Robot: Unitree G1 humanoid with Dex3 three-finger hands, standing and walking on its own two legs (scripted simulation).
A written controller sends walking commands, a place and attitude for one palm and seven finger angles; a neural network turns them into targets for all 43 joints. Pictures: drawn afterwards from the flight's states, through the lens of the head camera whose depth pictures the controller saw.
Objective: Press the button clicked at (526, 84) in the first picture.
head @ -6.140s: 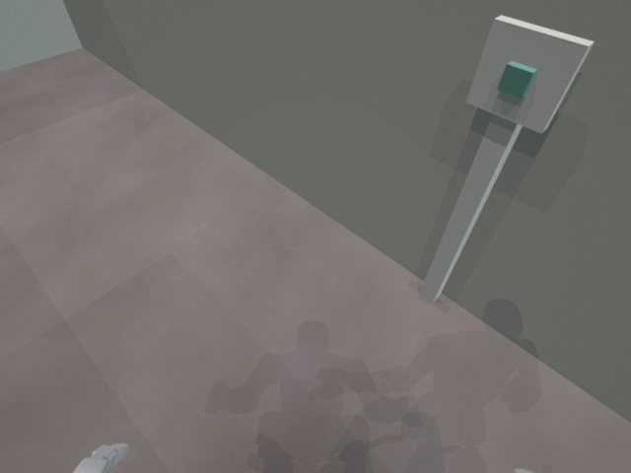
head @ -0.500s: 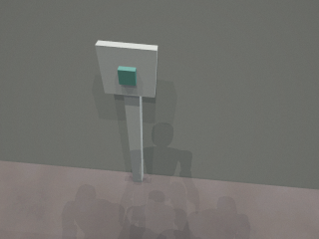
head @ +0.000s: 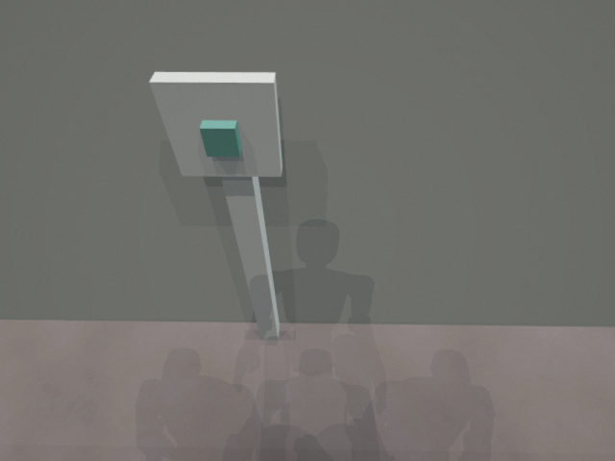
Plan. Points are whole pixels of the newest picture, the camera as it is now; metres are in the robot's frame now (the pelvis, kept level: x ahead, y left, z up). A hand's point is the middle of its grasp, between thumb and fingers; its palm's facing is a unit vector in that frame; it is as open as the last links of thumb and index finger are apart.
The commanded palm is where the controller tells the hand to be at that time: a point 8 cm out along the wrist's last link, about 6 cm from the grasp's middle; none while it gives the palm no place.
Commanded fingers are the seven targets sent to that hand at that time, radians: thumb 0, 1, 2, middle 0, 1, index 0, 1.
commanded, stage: look again from close up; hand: left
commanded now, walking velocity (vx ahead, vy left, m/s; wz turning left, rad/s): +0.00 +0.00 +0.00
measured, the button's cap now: (221, 137) +0.56 +0.16 +0.11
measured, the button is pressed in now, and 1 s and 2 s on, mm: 0 0 0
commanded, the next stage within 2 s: shuffle to correct the standing spot in 0.40 s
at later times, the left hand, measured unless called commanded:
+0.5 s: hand out of the picture +0.00 +0.12 -0.17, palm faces +0.01 -0.98 -0.22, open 7.3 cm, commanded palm none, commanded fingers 0.00 0.90 0.90 -0.20 -0.30 -0.20 -0.30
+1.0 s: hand out of the picture +0.07 +0.13 -0.18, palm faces +0.09 -0.97 -0.22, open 7.4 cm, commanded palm none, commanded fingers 0.00 0.90 0.90 -0.20 -0.30 -0.20 -0.30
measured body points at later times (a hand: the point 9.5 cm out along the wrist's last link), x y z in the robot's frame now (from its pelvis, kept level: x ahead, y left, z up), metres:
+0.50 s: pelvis +0.00 -0.06 +0.00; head +0.01 -0.08 +0.45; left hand +0.00 +0.17 -0.15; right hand +0.00 -0.29 -0.17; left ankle -0.02 +0.11 -0.73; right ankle -0.02 -0.17 -0.74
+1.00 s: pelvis +0.07 -0.05 -0.01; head +0.11 -0.07 +0.43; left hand +0.07 +0.18 -0.16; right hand +0.03 -0.26 -0.18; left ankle +0.00 +0.08 -0.68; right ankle +0.01 -0.14 -0.73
